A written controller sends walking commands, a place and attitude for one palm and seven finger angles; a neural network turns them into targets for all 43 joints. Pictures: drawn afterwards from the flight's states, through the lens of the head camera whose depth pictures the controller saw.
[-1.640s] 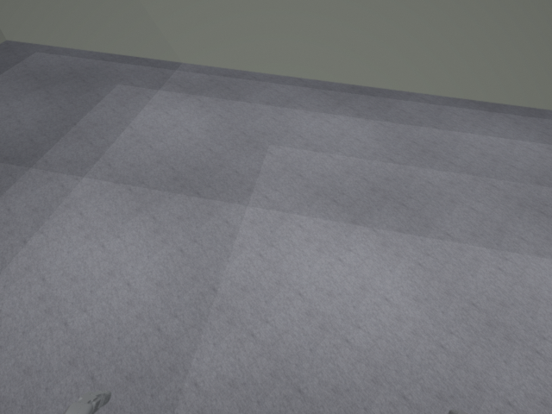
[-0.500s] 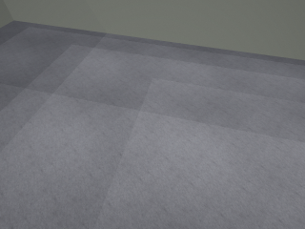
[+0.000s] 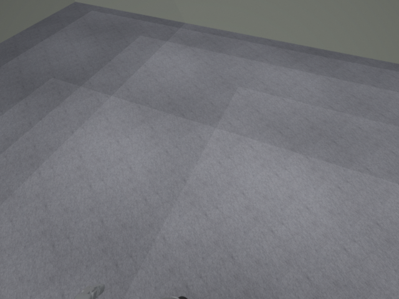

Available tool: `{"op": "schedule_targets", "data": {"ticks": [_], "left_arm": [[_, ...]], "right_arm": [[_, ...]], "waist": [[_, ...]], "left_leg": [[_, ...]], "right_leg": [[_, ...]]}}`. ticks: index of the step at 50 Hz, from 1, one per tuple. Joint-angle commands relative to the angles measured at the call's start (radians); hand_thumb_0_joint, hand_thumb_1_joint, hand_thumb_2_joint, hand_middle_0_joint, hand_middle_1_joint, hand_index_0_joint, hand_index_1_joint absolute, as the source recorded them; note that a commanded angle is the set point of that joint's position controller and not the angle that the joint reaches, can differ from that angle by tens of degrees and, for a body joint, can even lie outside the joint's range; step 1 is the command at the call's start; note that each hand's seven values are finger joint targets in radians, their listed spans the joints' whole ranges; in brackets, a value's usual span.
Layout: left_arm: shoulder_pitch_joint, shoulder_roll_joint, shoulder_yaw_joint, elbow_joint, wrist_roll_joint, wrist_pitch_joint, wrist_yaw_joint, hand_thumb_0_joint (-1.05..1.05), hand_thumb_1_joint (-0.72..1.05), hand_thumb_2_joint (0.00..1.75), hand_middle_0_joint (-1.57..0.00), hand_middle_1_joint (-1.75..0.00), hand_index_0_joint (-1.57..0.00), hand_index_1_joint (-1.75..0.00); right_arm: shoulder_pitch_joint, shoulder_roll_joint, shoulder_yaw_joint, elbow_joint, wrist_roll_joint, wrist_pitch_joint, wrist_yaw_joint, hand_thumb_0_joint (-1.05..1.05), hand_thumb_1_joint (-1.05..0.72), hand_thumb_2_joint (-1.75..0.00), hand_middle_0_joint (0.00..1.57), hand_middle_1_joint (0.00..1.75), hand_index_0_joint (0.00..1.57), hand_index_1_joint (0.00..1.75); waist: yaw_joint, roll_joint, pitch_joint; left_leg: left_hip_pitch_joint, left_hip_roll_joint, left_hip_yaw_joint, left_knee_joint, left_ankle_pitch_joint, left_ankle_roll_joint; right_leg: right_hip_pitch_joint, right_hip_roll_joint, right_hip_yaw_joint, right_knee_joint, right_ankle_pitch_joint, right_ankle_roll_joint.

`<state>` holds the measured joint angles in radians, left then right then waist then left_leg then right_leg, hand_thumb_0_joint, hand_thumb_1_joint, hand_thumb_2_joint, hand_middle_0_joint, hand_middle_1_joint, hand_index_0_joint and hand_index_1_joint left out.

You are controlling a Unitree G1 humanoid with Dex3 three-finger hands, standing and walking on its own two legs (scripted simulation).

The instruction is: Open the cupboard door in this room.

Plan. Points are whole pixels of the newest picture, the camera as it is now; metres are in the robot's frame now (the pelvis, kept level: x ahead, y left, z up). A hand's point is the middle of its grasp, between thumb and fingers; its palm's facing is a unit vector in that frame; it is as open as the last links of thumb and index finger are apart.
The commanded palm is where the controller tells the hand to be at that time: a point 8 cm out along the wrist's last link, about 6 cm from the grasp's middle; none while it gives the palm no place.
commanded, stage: turn or walk to find it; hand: left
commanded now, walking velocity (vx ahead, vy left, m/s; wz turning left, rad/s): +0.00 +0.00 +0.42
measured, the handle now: out of the picture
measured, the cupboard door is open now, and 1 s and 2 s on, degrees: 0 0 0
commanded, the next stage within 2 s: none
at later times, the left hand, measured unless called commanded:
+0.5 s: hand out of the picture -0.07 +0.22 -0.19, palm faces +0.29 -0.93 -0.23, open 7.4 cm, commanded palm none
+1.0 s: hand out of the picture -0.02 +0.21 -0.14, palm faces +0.42 -0.86 -0.29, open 7.4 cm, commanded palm none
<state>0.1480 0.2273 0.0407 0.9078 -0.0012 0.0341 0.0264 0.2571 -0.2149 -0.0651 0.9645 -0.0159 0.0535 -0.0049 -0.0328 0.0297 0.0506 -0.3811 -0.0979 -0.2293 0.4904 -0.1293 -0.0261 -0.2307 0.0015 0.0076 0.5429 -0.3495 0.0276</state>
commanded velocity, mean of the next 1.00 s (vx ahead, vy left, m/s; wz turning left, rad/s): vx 0.00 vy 0.00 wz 0.42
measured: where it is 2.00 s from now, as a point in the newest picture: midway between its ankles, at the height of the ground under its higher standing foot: outside the picture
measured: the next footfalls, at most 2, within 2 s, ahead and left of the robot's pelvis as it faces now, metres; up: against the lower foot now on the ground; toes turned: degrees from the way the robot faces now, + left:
left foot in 0.44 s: -0.01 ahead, +0.13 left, +0.00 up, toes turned +17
right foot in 0.94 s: +0.04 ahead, -0.09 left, +0.00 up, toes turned +21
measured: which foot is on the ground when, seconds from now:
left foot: down 0.00-0.00, up 0.02-0.42, down 0.44-0.94, up 0.96-1.00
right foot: down 0.00-0.44, up 0.46-0.92, down 0.94-1.00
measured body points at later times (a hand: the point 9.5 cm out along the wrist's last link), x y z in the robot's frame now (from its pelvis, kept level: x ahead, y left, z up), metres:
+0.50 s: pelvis -0.02 +0.02 -0.01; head +0.01 +0.06 +0.44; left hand -0.09 +0.27 -0.17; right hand +0.14 -0.20 -0.13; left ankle -0.05 +0.12 -0.73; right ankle -0.03 -0.12 -0.71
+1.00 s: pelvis -0.04 -0.02 +0.00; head -0.01 -0.04 +0.45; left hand -0.04 +0.25 -0.12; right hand +0.09 -0.24 -0.16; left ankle -0.07 +0.11 -0.71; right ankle +0.00 -0.11 -0.73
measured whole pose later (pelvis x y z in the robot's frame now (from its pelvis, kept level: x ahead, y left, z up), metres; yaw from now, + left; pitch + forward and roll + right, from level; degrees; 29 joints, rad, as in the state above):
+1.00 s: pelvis -0.04 -0.02 +0.00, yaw +26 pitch -1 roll +1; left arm 0.16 0.19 0.04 0.88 0.01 0.02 0.02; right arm 0.26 -0.23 -0.08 0.97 -0.02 0.06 0.00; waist -0.04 0.05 0.05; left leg -0.40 -0.07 -0.09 0.77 -0.41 -0.02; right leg -0.25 -0.03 -0.08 0.57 -0.30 -0.03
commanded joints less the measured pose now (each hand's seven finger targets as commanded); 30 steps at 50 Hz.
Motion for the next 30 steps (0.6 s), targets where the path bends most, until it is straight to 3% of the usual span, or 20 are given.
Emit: {"op": "schedule_targets", "data": {"ticks": [1, 2, 3, 4, 5, 6, 8, 10, 15, 17, 19, 20, 21, 22, 23, 24, 25, 27, 28, 30], "left_arm": [[0.114, 0.241, 0.053, -0.059, 0.023, -0.023, 0.022, 0.00, 0.90, 0.90, -0.20, -0.30, -0.20, -0.30], [0.047, 0.206, 0.044, -0.081, 0.023, -0.027, 0.021, 0.00, 0.90, 0.90, -0.20, -0.30, -0.20, -0.30], [0.004, 0.178, 0.046, -0.087, 0.020, -0.031, 0.025, 0.00, 0.90, 0.90, -0.20, -0.30, -0.20, -0.30], [-0.011, 0.161, 0.034, -0.086, 0.020, -0.033, 0.019, 0.00, 0.90, 0.90, -0.20, -0.30, -0.20, -0.30], [-0.014, 0.142, 0.026, -0.087, 0.020, -0.038, 0.014, 0.00, 0.90, 0.90, -0.20, -0.30, -0.20, -0.30], [0.015, 0.132, 0.024, -0.080, 0.020, -0.042, 0.012, 0.00, 0.90, 0.90, -0.20, -0.30, -0.20, -0.30], [0.075, 0.130, 0.023, -0.064, 0.021, -0.046, 0.014, 0.00, 0.90, 0.90, -0.20, -0.30, -0.20, -0.30], [0.139, 0.140, 0.027, -0.047, 0.024, -0.046, 0.015, 0.00, 0.90, 0.90, -0.20, -0.30, -0.20, -0.30], [0.208, 0.176, 0.039, -0.022, 0.035, -0.040, 0.015, 0.00, 0.90, 0.90, -0.20, -0.30, -0.20, -0.30], [0.213, 0.194, 0.045, -0.015, 0.036, -0.037, 0.015, 0.00, 0.90, 0.90, -0.20, -0.30, -0.20, -0.30], [0.193, 0.202, 0.052, -0.011, 0.035, -0.034, 0.014, 0.00, 0.90, 0.90, -0.20, -0.30, -0.20, -0.30], [0.178, 0.200, 0.053, -0.010, 0.027, -0.034, 0.012, 0.00, 0.90, 0.90, -0.20, -0.30, -0.20, -0.30], [0.174, 0.181, 0.048, -0.016, 0.017, -0.031, 0.009, 0.00, 0.90, 0.90, -0.20, -0.30, -0.20, -0.30], [0.183, 0.115, 0.038, -0.049, 0.009, -0.026, 0.002, 0.00, 0.90, 0.90, -0.20, -0.30, -0.20, -0.30], [0.138, 0.091, 0.018, -0.071, 0.018, -0.017, 0.008, 0.00, 0.90, 0.90, -0.20, -0.30, -0.20, -0.30], [0.124, 0.106, 0.027, -0.067, 0.021, -0.005, 0.012, 0.00, 0.90, 0.90, -0.20, -0.30, -0.20, -0.30], [0.080, 0.099, 0.029, -0.050, 0.022, 0.003, 0.012, 0.00, 0.90, 0.90, -0.20, -0.30, -0.20, -0.30], [0.077, 0.112, 0.038, -0.031, 0.019, 0.003, 0.000, 0.00, 0.90, 0.90, -0.20, -0.30, -0.20, -0.30], [0.100, 0.108, 0.039, -0.020, 0.020, 0.002, -0.008, 0.00, 0.90, 0.90, -0.20, -0.30, -0.20, -0.30], [0.119, 0.099, 0.041, -0.008, 0.020, 0.005, -0.011, 0.00, 0.90, 0.90, -0.20, -0.30, -0.20, -0.30]], "right_arm": [[-0.058, -0.131, -0.046, -0.111, -0.009, -0.016, -0.003, 0.00, -0.90, -0.90, 0.20, 0.30, 0.20, 0.30], [-0.028, -0.142, -0.052, -0.098, -0.013, -0.010, 0.006, 0.00, -0.90, -0.90, 0.20, 0.30, 0.20, 0.30], [-0.016, -0.127, -0.052, -0.083, -0.009, 0.002, 0.010, 0.00, -0.90, -0.90, 0.20, 0.30, 0.20, 0.30], [-0.012, -0.125, -0.050, -0.058, -0.008, 0.006, 0.015, 0.00, -0.90, -0.90, 0.20, 0.30, 0.20, 0.30], [0.013, -0.120, -0.045, -0.047, -0.007, 0.004, 0.018, 0.00, -0.90, -0.90, 0.20, 0.30, 0.20, 0.30], [0.012, -0.114, -0.043, -0.046, -0.005, 0.003, 0.019, 0.00, -0.90, -0.90, 0.20, 0.30, 0.20, 0.30], [-0.017, -0.106, -0.037, -0.049, -0.002, 0.002, 0.019, 0.00, -0.90, -0.90, 0.20, 0.30, 0.20, 0.30], [-0.067, -0.101, -0.029, -0.062, -0.003, 0.003, 0.017, 0.00, -0.90, -0.90, 0.20, 0.30, 0.20, 0.30], [-0.153, -0.083, -0.009, -0.083, 0.005, -0.005, 0.017, 0.00, -0.90, -0.90, 0.20, 0.30, 0.20, 0.30], [-0.156, -0.079, -0.004, -0.086, 0.009, -0.012, 0.017, 0.00, -0.90, -0.90, 0.20, 0.30, 0.20, 0.30], [-0.108, -0.085, -0.004, -0.074, 0.010, -0.022, 0.014, 0.00, -0.90, -0.90, 0.20, 0.30, 0.20, 0.30], [-0.069, -0.101, -0.006, -0.064, 0.008, -0.029, 0.012, 0.00, -0.90, -0.90, 0.20, 0.30, 0.20, 0.30], [-0.007, -0.148, -0.017, -0.048, 0.003, -0.040, 0.012, 0.00, -0.90, -0.90, 0.20, 0.30, 0.20, 0.30], [0.037, -0.255, -0.039, -0.047, -0.002, -0.050, 0.007, 0.00, -0.90, -0.90, 0.20, 0.30, 0.20, 0.30], [0.084, -0.293, -0.047, -0.036, 0.015, -0.040, 0.002, 0.00, -0.90, -0.90, 0.20, 0.30, 0.20, 0.30], [0.064, -0.265, -0.043, -0.035, 0.007, -0.035, -0.003, 0.00, -0.90, -0.90, 0.20, 0.30, 0.20, 0.30], [0.032, -0.229, -0.033, -0.032, 0.003, -0.043, -0.014, 0.00, -0.90, -0.90, 0.20, 0.30, 0.20, 0.30], [-0.054, -0.190, -0.016, -0.062, -0.001, -0.041, -0.019, 0.00, -0.90, -0.90, 0.20, 0.30, 0.20, 0.30], [-0.072, -0.184, -0.013, -0.067, 0.002, -0.046, -0.018, 0.00, -0.90, -0.90, 0.20, 0.30, 0.20, 0.30], [-0.070, -0.182, -0.016, -0.074, 0.003, -0.050, -0.017, 0.00, -0.90, -0.90, 0.20, 0.30, 0.20, 0.30]], "waist": [[0.076, -0.285, -0.033], [0.030, -0.187, -0.024], [0.010, -0.238, 0.005], [-0.002, -0.194, 0.046], [-0.016, -0.198, 0.054], [-0.008, -0.189, 0.051], [0.014, -0.182, 0.038], [0.040, -0.183, 0.025], [0.075, -0.218, -0.019], [0.082, -0.238, -0.044], [0.056, -0.240, -0.082], [0.030, -0.222, -0.106], [-0.004, -0.112, -0.161], [-0.020, 0.198, -0.204], [-0.031, 0.232, -0.212], [-0.025, 0.133, -0.177], [-0.026, 0.187, -0.125], [0.007, 0.154, -0.052], [0.024, 0.140, -0.060], [0.031, 0.109, -0.070]], "left_leg": [[-0.281, 0.018, 0.115, 0.456, -0.411, -0.009], [-0.222, 0.049, 0.086, 0.573, -0.332, -0.001], [-0.202, 0.062, 0.105, 0.621, -0.312, -0.001], [-0.188, 0.076, 0.132, 0.683, -0.257, -0.008], [-0.201, 0.081, 0.156, 0.715, -0.215, -0.016], [-0.204, 0.083, 0.176, 0.727, -0.195, -0.024], [-0.223, 0.092, 0.198, 0.702, -0.193, -0.035], [-0.221, 0.108, 0.211, 0.650, -0.223, -0.043], [-0.124, 0.115, 0.272, 0.390, -0.314, -0.037], [-0.050, 0.104, 0.302, 0.286, -0.317, -0.023], [0.047, 0.094, 0.323, 0.126, -0.247, -0.011], [0.139, 0.090, 0.324, -0.001, -0.136, -0.002], [0.316, 0.148, 0.272, -0.105, 0.076, 0.021], [0.516, 0.418, -0.056, -0.107, 0.489, 0.131], [0.486, 0.515, -0.106, -0.079, 0.793, 0.220], [0.425, 0.508, -0.024, -0.082, 0.708, 0.247], [0.337, 0.439, -0.021, -0.114, 0.608, 0.216], [0.258, 0.367, 0.028, -0.131, 0.477, 0.193], [0.255, 0.343, 0.055, -0.137, 0.436, 0.183], [0.250, 0.311, 0.068, -0.155, 0.373, 0.173]], "right_leg": [[0.095, -0.467, 0.415, -0.338, 0.022, -0.167], [-0.005, -0.414, 0.309, -0.337, 0.007, -0.171], [-0.054, -0.364, 0.273, -0.341, 0.018, -0.149], [-0.077, -0.309, 0.193, -0.317, 0.079, -0.139], [-0.052, -0.278, 0.117, -0.288, 0.171, -0.136], [-0.025, -0.265, 0.079, -0.264, 0.246, -0.137], [0.048, -0.269, 0.046, -0.234, 0.370, -0.141], [0.100, -0.293, 0.051, -0.209, 0.455, -0.161], [0.174, -0.319, 0.015, -0.133, 0.666, -0.179], [0.177, -0.324, 0.000, -0.096, 0.729, -0.170], [0.171, -0.319, -0.030, -0.031, 0.736, -0.139], [0.145, -0.297, -0.067, 0.038, 0.719, -0.102], [0.044, -0.264, -0.116, 0.180, 0.592, -0.053], [-0.253, -0.128, -0.164, 0.389, -0.009, 0.025], [-0.293, -0.101, -0.081, 0.501, -0.316, 0.040], [-0.287, -0.119, -0.046, 0.568, -0.293, 0.034], [-0.296, -0.124, -0.016, 0.580, -0.228, 0.041], [-0.294, -0.122, -0.011, 0.608, -0.121, 0.043], [-0.287, -0.118, -0.023, 0.608, -0.084, 0.047], [-0.274, -0.104, -0.030, 0.592, -0.036, 0.056]]}}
